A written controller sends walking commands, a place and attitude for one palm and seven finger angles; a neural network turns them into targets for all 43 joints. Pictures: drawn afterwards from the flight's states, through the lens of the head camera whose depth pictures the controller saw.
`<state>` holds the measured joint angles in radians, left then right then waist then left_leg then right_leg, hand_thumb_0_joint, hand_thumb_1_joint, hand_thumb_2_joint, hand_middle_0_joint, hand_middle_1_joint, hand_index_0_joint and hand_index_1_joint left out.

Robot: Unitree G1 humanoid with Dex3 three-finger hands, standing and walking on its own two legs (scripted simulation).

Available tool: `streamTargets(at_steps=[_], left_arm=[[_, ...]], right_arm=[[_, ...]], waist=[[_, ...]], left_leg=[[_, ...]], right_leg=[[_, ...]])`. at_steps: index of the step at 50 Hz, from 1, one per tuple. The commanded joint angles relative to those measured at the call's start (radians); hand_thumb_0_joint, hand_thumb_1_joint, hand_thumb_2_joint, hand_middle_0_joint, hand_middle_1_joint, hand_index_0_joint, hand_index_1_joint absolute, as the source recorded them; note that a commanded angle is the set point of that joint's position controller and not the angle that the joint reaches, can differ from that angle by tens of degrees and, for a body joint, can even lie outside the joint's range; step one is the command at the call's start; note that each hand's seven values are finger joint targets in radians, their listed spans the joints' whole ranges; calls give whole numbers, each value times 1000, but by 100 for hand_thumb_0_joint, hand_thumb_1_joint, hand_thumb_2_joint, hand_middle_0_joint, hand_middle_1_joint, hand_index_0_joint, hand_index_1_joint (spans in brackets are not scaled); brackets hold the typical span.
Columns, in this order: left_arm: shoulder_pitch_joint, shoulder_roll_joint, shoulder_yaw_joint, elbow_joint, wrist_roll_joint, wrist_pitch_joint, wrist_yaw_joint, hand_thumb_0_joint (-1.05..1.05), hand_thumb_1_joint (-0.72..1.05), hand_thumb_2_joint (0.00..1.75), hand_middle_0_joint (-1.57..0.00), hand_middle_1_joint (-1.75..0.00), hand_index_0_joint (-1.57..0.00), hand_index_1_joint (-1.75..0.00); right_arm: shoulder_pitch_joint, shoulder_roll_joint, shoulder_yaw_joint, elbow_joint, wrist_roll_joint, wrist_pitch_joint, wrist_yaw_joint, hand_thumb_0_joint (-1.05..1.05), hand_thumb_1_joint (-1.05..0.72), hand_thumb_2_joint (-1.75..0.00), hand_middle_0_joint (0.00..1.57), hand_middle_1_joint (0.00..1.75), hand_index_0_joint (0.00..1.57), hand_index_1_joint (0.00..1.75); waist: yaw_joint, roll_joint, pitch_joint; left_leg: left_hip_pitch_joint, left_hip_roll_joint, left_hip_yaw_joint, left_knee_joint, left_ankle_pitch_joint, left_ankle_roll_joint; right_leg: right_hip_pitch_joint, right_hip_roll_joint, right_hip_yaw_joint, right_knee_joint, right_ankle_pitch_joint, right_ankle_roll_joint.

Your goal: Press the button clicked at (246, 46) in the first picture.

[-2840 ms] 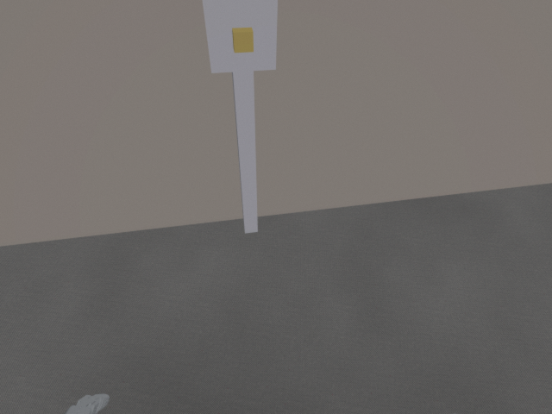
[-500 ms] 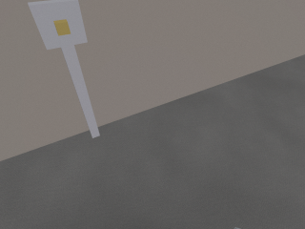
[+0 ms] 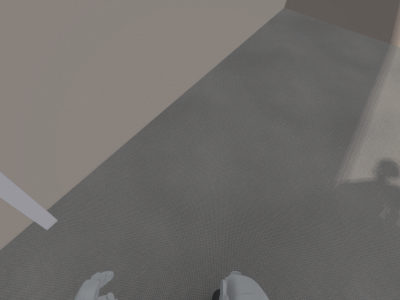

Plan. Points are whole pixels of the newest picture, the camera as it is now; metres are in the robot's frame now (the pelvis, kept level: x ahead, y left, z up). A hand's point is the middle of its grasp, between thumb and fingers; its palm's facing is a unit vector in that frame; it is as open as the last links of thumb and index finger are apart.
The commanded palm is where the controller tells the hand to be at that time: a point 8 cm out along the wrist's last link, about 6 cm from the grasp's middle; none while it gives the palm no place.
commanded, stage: walk to a spot facing it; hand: left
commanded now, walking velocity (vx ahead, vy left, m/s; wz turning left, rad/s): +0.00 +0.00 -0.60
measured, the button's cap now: out of the picture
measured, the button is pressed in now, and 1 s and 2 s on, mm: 0 0 0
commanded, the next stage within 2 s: turn to face it in 1.72 s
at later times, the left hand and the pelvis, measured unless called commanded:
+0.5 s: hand (102, 264) +0.22 +0.23 -0.17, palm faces -0.19 -0.96 -0.21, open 7.4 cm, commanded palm none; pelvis +0.08 +0.05 -0.01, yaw -17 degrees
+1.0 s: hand (152, 229) +0.29 +0.12 -0.14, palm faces -0.54 -0.80 -0.28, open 7.4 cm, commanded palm none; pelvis +0.09 +0.01 +0.00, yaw -35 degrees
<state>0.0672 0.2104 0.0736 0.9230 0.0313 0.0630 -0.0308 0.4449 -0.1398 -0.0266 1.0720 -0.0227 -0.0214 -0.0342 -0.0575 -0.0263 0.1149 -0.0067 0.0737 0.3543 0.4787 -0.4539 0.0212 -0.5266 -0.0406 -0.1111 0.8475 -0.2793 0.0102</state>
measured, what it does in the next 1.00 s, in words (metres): steps on the spot, turning right: right foot, then left foot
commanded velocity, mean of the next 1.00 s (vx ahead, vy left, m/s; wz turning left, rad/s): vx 0.01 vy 0.00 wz -0.60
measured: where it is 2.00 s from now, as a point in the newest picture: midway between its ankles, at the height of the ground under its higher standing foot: (207, 293)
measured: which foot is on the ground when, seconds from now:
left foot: down 0.00-0.08, up 0.10-0.42, down 0.44-0.86, up 0.88-1.00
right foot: up 0.00-0.06, down 0.08-0.44, up 0.46-0.84, down 0.86-1.00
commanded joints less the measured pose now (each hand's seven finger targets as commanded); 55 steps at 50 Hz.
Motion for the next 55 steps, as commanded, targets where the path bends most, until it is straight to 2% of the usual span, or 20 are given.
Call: streamTargets(at_steps=[1, 2, 3, 4, 5, 9, 17, 20, 22, 23, 25, 28, 38, 41, 42, 43, 44, 46, 49, 55], left_arm=[[70, 78, 17, -78, 1, -51, 6, 0, 90, 90, -20, -30, -20, -30], [198, 124, 30, -45, 4, -69, 11, 0, 90, 90, -20, -30, -20, -30], [314, 239, 49, -21, 3, -83, 27, 0, 90, 90, -20, -30, -20, -30], [344, 289, 57, -4, -30, -80, 41, 0, 90, 90, -20, -30, -20, -30], [315, 271, 57, -24, -29, -71, 53, 0, 90, 90, -20, -30, -20, -30], [42, 177, 32, -90, -11, -58, 62, 0, 90, 90, -20, -30, -20, -30], [74, 199, 49, -106, -1, -44, 37, 0, 90, 90, -20, -30, -20, -30], [61, 183, 50, -121, -12, -30, 35, 0, 90, 90, -20, -30, -20, -30], [116, 78, 32, -161, -22, -24, 20, 0, 90, 90, -20, -30, -20, -30], [122, 111, 38, -147, -6, -18, 26, 0, 90, 90, -20, -30, -20, -30], [121, 126, 58, -126, 0, -23, 7, 0, 90, 90, -20, -30, -20, -30], [178, 99, 52, -97, -7, -12, -3, 0, 90, 90, -20, -30, -20, -30], [73, 61, 25, -118, -9, -23, -2, 0, 90, 90, -20, -30, -20, -30], [145, 78, 31, -96, -10, -38, 5, 0, 90, 90, -20, -30, -20, -30], [221, 132, 40, -75, -7, -49, 12, 0, 90, 90, -20, -30, -20, -30], [274, 261, 60, -57, 2, -65, 28, 0, 90, 90, -20, -30, -20, -30], [314, 299, 67, -45, -17, -57, 40, 0, 90, 90, -20, -30, -20, -30], [227, 246, 63, -55, -17, -51, 50, 0, 90, 90, -20, -30, -20, -30], [113, 178, 39, -90, -18, -55, 49, 0, 90, 90, -20, -30, -20, -30], [151, 200, 41, -65, -13, -64, 37, 0, 90, 90, -20, -30, -20, -30]], right_arm=[[18, -217, -52, -66, 4, -12, -5, 0, -90, -90, 20, 30, 20, 30], [-7, -221, -51, -88, 15, -11, 4, 0, -90, -90, 20, 30, 20, 30], [5, -163, -41, -129, 32, -7, 14, 0, -90, -90, 20, 30, 20, 30], [-70, -141, -40, -169, 28, -8, 2, 0, -90, -90, 20, 30, 20, 30], [-133, -141, -37, -196, 21, -5, -4, 0, -90, -90, 20, 30, 20, 30], [-107, -118, -38, -159, 2, 45, -1, 0, -90, -90, 20, 30, 20, 30], [-190, -135, -42, -223, 12, 28, 6, 0, -90, -90, 20, 30, 20, 30], [-144, -159, -49, -220, 16, 13, -2, 0, -90, -90, 20, 30, 20, 30], [-138, -329, -77, -246, -2, 4, -1, 0, -90, -90, 20, 30, 20, 30], [-169, -324, -74, -252, -2, 8, 2, 0, -90, -90, 20, 30, 20, 30], [-278, -254, -55, -284, -7, 0, 0, 0, -90, -90, 20, 30, 20, 30], [-310, -211, -47, -284, 0, 0, -2, 0, -90, -90, 20, 30, 20, 30], [-166, -262, -89, -191, -6, 15, 16, 0, -90, -90, 20, 30, 20, 30], [-187, -268, -93, -190, -2, 18, 21, 0, -90, -90, 20, 30, 20, 30], [-186, -247, -89, -200, 5, 20, 25, 0, -90, -90, 20, 30, 20, 30], [-198, -161, -64, -240, 9, 25, 32, 0, -90, -90, 20, 30, 20, 30], [-248, -158, -56, -271, 8, 37, 20, 0, -90, -90, 20, 30, 20, 30], [-301, -172, -57, -263, 8, 44, 6, 0, -90, -90, 20, 30, 20, 30], [-242, -172, -56, -206, 0, 48, 13, 0, -90, -90, 20, 30, 20, 30], [-273, -186, -53, -225, -7, 45, 25, 0, -90, -90, 20, 30, 20, 30]], waist=[[81, 179, -129], [150, 135, -206], [180, -100, -339], [177, -130, -366], [180, -79, -345], [22, -5, -154], [41, -165, -173], [6, -122, -202], [14, 358, -193], [10, 342, -182], [60, 182, -76], [77, 211, -116], [-1, 260, -142], [51, 227, -174], [95, 101, -217], [126, -249, -223], [149, -222, -239], [121, -234, -168], [61, -93, -165], [80, -96, -136]], left_leg=[[15, 274, -102, 192, 1177, 44], [-133, 269, -93, 417, 1027, -3], [-469, 111, -69, 751, 243, -73], [-614, 21, -211, 974, -207, -98], [-622, 55, -340, 942, -145, -86], [-477, 90, -325, 717, -8, -108], [-372, -9, -271, 329, 60, -102], [-162, -23, -259, 26, 212, -90], [-19, 404, -678, -208, 338, 71], [-140, 474, -720, -222, 240, 114], [-252, 343, -543, -226, 217, 96], [-185, 257, -320, -179, 390, 66], [-45, 324, -188, -66, 663, 86], [-123, 305, -128, 71, 616, 19], [-222, 269, -96, 237, 516, -35], [-547, 127, -77, 471, -48, -99], [-617, 75, -232, 633, -204, -107], [-657, 78, -343, 721, -105, -101], [-576, 76, -321, 655, 60, -124], [-572, 49, -307, 522, 80, -132]], right_leg=[[202, 64, -44, -202, -13, -48], [449, 19, 12, -336, 139, -78], [766, -261, 397, -341, 623, -208], [767, -425, 571, -358, 1047, -331], [685, -373, 501, -377, 918, -318], [247, -224, 313, -474, 502, -217], [217, -127, 379, -411, 385, -181], [154, -78, 384, -306, 347, -107], [-131, 116, 156, 98, -305, 14], [-98, 62, 188, 275, -339, 26], [-91, 32, 162, 415, -198, 33], [-72, 5, 122, 426, -99, 56], [84, 6, -7, -57, -179, 40], [273, 26, -26, -304, 3, 6], [440, -29, 52, -434, 163, -24], [625, -294, 424, -497, 514, -127], [577, -393, 477, -458, 754, -219], [484, -301, 447, -471, 608, -220], [432, -196, 295, -451, 609, -172], [417, -180, 402, -549, 171, -196]])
